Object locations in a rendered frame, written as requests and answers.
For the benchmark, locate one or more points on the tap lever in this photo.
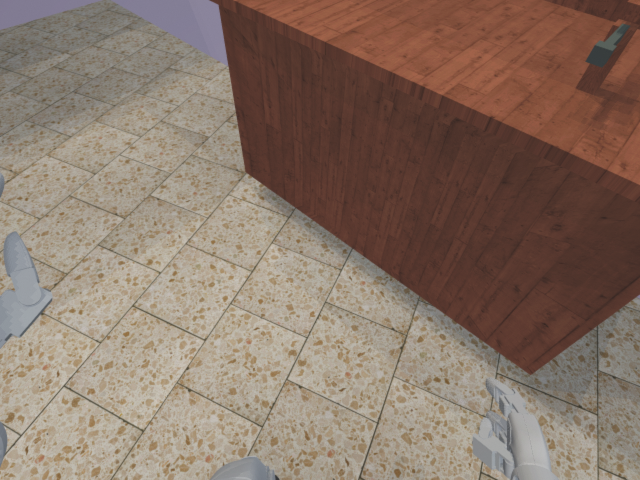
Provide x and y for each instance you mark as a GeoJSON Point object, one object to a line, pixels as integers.
{"type": "Point", "coordinates": [602, 51]}

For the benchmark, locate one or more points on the robot left hand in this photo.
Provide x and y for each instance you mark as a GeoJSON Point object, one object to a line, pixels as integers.
{"type": "Point", "coordinates": [20, 308]}

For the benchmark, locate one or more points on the robot right hand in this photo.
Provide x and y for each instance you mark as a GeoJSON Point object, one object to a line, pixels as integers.
{"type": "Point", "coordinates": [520, 438]}

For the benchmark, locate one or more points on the left robot shin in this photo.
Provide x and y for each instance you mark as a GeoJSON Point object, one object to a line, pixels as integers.
{"type": "Point", "coordinates": [254, 457]}

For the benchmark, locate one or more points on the left robot thigh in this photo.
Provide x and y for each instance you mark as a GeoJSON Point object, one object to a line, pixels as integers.
{"type": "Point", "coordinates": [244, 469]}

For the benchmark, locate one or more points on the counter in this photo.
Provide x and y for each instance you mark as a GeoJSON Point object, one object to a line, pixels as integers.
{"type": "Point", "coordinates": [464, 147]}

